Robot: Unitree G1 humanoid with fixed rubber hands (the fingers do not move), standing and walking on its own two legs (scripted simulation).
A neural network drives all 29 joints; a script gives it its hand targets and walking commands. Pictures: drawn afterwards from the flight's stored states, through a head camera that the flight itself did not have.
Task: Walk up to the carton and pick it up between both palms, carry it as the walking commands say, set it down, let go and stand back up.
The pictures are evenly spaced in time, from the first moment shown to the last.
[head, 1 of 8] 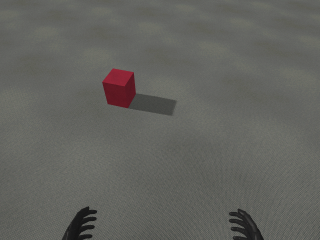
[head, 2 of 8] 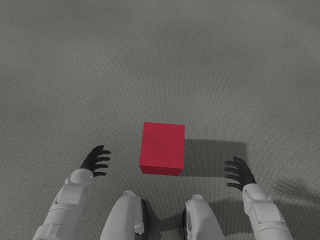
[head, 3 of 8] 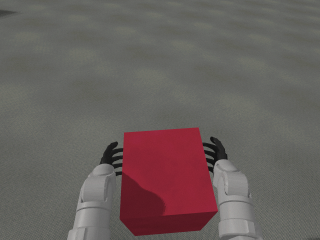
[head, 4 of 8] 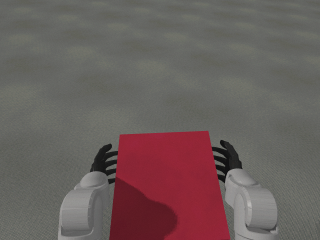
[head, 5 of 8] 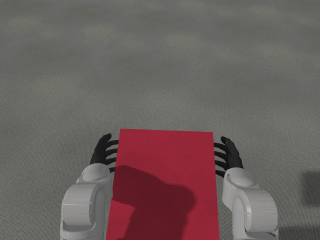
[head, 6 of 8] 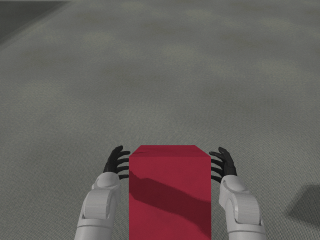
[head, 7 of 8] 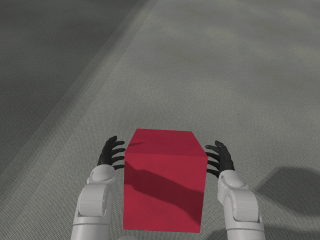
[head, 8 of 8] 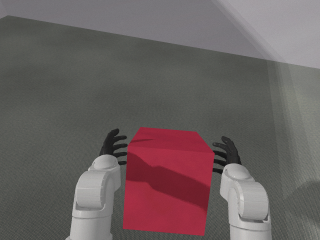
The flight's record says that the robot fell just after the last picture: no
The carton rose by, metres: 0.66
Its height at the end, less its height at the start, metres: +0.56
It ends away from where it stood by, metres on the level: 16.44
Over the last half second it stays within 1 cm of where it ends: no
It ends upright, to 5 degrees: no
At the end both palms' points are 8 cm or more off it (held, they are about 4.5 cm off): no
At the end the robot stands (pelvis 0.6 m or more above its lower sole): yes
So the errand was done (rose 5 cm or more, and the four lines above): no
